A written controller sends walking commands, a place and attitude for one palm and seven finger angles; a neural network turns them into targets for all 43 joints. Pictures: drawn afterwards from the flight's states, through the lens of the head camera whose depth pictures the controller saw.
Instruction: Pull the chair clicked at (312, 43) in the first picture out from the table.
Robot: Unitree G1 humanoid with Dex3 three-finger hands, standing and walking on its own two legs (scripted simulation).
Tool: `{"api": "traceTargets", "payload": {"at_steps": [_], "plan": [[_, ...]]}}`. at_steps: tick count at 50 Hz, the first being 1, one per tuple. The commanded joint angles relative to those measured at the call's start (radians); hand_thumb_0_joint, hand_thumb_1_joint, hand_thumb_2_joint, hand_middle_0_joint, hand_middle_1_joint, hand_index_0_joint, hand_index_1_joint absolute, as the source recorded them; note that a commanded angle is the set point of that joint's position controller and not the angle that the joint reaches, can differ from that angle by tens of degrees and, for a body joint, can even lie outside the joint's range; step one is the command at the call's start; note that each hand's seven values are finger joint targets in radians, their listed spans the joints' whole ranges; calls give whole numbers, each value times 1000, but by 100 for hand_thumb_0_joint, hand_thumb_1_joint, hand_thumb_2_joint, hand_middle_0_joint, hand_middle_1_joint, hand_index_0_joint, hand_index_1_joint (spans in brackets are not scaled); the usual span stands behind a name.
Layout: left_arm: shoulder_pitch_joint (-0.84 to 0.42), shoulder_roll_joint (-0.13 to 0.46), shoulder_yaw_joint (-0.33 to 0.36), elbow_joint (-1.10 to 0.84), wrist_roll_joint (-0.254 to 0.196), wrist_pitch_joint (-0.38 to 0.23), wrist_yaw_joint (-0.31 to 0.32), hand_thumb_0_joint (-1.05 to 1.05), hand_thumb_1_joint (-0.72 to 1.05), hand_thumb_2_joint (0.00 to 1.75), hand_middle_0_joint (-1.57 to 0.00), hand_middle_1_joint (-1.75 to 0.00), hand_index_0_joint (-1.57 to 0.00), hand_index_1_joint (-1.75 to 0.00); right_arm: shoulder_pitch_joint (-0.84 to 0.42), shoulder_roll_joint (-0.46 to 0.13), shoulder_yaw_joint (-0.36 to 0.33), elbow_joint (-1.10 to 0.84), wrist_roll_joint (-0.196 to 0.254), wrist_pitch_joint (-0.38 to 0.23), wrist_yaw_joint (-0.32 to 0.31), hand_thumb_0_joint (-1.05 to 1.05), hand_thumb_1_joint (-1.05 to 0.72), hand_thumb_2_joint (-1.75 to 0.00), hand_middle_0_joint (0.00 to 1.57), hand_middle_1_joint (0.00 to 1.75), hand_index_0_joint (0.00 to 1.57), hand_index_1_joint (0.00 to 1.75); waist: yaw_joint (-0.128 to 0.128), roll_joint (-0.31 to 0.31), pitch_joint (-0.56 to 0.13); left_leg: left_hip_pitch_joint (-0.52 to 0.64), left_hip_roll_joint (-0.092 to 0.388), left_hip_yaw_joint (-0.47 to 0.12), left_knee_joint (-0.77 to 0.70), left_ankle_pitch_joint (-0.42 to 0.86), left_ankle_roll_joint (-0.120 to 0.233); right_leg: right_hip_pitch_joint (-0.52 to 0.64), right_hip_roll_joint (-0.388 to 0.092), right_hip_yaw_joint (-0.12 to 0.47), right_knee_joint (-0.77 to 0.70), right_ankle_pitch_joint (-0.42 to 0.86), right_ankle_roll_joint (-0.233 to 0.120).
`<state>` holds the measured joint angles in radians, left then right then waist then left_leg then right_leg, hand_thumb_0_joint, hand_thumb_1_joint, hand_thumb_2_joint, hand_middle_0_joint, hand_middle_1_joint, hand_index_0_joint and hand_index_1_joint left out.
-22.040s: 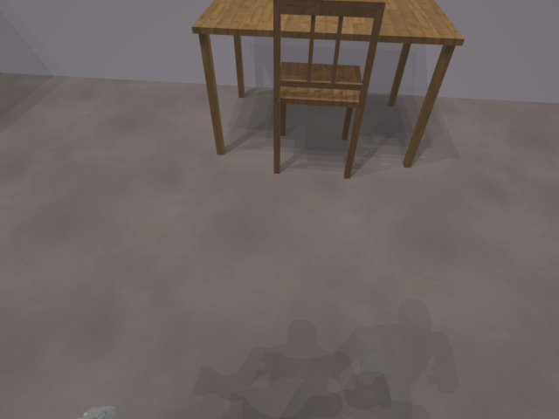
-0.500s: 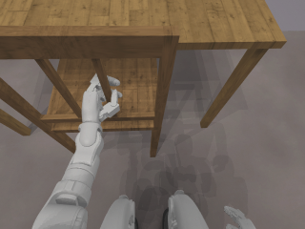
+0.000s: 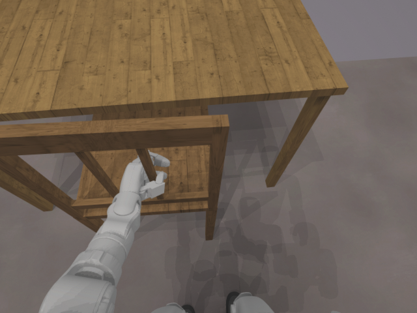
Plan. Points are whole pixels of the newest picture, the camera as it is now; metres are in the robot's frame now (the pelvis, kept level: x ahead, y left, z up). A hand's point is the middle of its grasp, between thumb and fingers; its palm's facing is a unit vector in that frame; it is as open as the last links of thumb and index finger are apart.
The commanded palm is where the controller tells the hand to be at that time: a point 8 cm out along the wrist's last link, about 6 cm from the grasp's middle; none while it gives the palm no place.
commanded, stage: step backward, pulling the chair out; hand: left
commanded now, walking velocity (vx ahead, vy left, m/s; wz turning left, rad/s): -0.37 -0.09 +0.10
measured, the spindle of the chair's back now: (103, 178) +0.40 +0.23 -0.07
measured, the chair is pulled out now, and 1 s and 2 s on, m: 0.08 0.22 0.29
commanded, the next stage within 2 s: none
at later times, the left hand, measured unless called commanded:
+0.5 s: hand (170, 222) +0.29 +0.07 -0.06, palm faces -0.07 -0.99 -0.15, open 5.0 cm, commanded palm +0.30 +0.13 -0.05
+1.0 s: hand (165, 245) +0.25 +0.08 -0.06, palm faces +0.01 -0.98 -0.19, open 5.1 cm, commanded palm +0.26 +0.14 -0.05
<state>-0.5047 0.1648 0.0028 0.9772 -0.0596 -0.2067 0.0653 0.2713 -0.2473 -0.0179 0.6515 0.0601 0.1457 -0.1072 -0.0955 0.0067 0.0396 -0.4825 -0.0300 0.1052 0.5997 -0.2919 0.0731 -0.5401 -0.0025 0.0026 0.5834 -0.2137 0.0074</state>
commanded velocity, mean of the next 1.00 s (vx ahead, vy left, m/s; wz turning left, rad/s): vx -0.38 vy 0.01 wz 0.08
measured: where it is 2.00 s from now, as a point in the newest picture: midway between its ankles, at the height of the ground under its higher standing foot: outside the picture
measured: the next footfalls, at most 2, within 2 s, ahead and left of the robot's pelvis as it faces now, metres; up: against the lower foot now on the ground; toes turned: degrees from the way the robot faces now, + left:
left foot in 1.16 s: -0.18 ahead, +0.15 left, +0.00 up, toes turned +6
right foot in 1.74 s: -0.03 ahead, -0.13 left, +0.00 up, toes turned +0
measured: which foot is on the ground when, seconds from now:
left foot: down 0.00-0.86, up 0.88-1.00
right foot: down 0.00-1.00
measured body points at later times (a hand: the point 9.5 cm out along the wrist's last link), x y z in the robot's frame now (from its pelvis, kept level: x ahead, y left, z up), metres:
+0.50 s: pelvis -0.06 -0.02 +0.00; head +0.02 -0.04 +0.44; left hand +0.29 +0.13 -0.04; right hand +0.02 -0.31 -0.13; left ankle +0.00 +0.07 -0.73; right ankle +0.04 -0.12 -0.73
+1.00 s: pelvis -0.10 -0.05 +0.00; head -0.02 -0.07 +0.44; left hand +0.24 +0.13 -0.04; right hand +0.00 -0.30 -0.14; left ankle -0.11 +0.10 -0.68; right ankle +0.00 -0.14 -0.73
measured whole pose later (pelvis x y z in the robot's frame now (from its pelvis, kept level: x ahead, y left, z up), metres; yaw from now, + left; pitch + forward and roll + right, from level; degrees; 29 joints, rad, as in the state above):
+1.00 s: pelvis -0.10 -0.05 +0.00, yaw +3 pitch +3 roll +3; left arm -0.50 0.14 0.00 1.03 -0.04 -0.21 0.09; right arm 0.20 -0.25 0.02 0.78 0.07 -0.04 -0.10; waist -0.05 -0.01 0.14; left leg -0.49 -0.04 -0.02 0.92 -0.50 -0.03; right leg -0.49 -0.05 -0.03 0.56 -0.12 -0.03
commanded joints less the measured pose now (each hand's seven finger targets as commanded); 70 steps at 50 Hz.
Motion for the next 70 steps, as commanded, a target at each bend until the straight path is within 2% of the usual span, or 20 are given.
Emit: {"api": "traceTargets", "payload": {"at_steps": [1,9,16,19,24,28,30,34,38,40,42,44,47,53,56,58,60,62,64,70], "plan": [[-303,129,-7,-211,44,-57,8,0,90,90,-50,-145,-50,-145,40,-128,-38,-77,-8,-33,-7,0,-90,-90,20,30,20,30,31,112,-435,307,253,-230,-101,619,-37,172,-56,50,41,158,-21],[-332,181,18,-163,40,-69,22,0,90,90,-50,-145,-50,-145,42,-129,-35,-29,4,-86,-26,0,-90,-90,20,30,20,30,38,40,-416,194,196,-183,-85,290,-45,232,-112,98,-12,295,-30],[-349,212,15,-122,34,-80,45,0,90,90,-50,-145,-50,-145,37,-133,-30,-6,21,-125,-13,0,-90,-90,20,30,20,30,31,-91,-385,167,46,-114,28,-99,-70,240,-259,256,-254,94,-26],[-339,199,4,-125,35,-73,50,0,90,90,-50,-145,-50,-145,20,-142,-29,3,26,-138,-9,0,-90,-90,20,30,20,30,42,-73,-383,168,38,-125,41,-117,-73,280,-290,243,-287,87,-44],[-335,147,-39,-150,30,-72,45,0,90,90,-50,-145,-50,-145,-3,-162,-19,-8,25,-160,-29,0,-90,-90,20,30,20,30,40,36,-387,213,150,-217,-171,131,-29,246,-111,56,-104,64,6],[-384,107,-70,-192,12,-62,43,0,90,90,-50,-145,-50,-145,-55,-151,-6,-42,20,-169,-33,0,-90,-90,20,30,20,30,55,130,-293,110,271,-342,-334,-247,31,198,-45,43,91,-209,-20],[-395,103,-63,-198,10,-56,43,0,90,90,-50,-145,-50,-145,-53,-145,-6,-28,12,-166,-37,0,-90,-90,20,30,20,30,65,157,-283,139,311,-367,-305,-106,48,182,-42,45,178,-162,-27],[-367,118,-42,-153,23,-62,38,0,90,90,-50,-145,-50,-145,-13,-143,-14,4,1,-190,-35,0,-90,-90,20,30,20,30,53,20,-309,231,256,-255,-153,170,14,232,-56,58,3,30,-18],[-371,162,-15,-152,43,-66,42,0,90,90,-50,-145,-50,-145,-58,-150,-22,2,-6,-194,-33,0,-90,-90,20,30,20,30,70,112,-249,65,246,-248,-200,-109,1,244,-72,71,34,-147,-37],[-357,176,-1,-148,34,-72,49,0,90,90,-50,-145,-50,-145,-44,-132,-15,4,-3,-205,-30,0,-90,-90,20,30,20,30,72,21,-254,51,201,-221,-126,-197,-12,227,-109,137,-53,-217,-46],[-348,199,3,-148,38,-85,55,0,90,90,-50,-145,-50,-145,-11,-116,-20,7,0,-215,-27,0,-90,-90,20,30,20,30,54,-176,-279,133,72,-123,96,-203,-69,134,-244,318,-282,-306,-82],[-318,217,19,-110,41,-70,58,0,90,90,-50,-145,-50,-145,-22,-116,-22,24,-3,-217,-15,0,-90,-90,20,30,20,30,85,-202,-305,88,16,-139,340,-208,-99,198,-365,395,-356,-167,-132],[-328,211,35,-138,45,-55,51,0,90,90,-50,-145,-50,-145,-40,-114,-9,33,2,-221,0,0,-90,-90,20,30,20,30,90,-163,-351,-29,32,-218,415,-252,-103,399,-390,334,-245,182,-164],[-291,182,9,-143,32,-1,51,0,90,90,-50,-145,-50,-145,-11,-129,-3,51,4,-199,-14,0,-90,-90,20,30,20,30,68,-162,-385,119,25,-129,36,-195,-115,490,-334,188,-193,445,-113],[-336,140,-27,-201,33,11,35,0,90,90,-50,-145,-50,-145,21,-133,-13,39,-3,-179,-29,0,-90,-90,20,30,20,30,43,-145,-424,240,76,-86,-232,79,-103,494,-250,84,-93,440,-35],[-356,100,-49,-218,34,13,25,0,90,90,-50,-145,-50,-145,14,-166,-43,8,-8,-160,-34,0,-90,-90,20,30,20,30,48,-15,-420,325,197,-165,-207,399,-64,409,-130,4,-12,441,14],[-401,55,-67,-259,45,10,10,0,90,90,-50,-145,-50,-145,31,-152,-54,-18,0,-148,-21,0,-90,-90,20,30,20,30,29,-13,-455,390,217,-96,-107,570,-80,395,-100,-14,3,522,20],[-451,43,-86,-331,59,-7,-1,0,90,90,-50,-145,-50,-145,-23,-129,-52,-56,-29,-125,-14,0,-90,-90,20,30,20,30,19,172,-406,303,219,-105,-139,531,-94,385,-127,-17,73,511,5],[-374,66,-52,-308,64,1,2,0,90,90,-50,-145,-50,-145,-14,-138,-62,-68,-35,-105,-8,0,-90,-90,20,30,20,30,35,183,-350,221,254,-127,-154,457,-80,383,-95,-23,117,377,1],[-360,108,-17,-247,66,-14,11,0,90,90,-50,-145,-50,-145,32,-125,-57,-40,-29,-113,-8,0,-90,-90,20,30,20,30,51,-7,-250,57,187,-79,-81,-4,-80,342,-155,52,41,240,-31]]}}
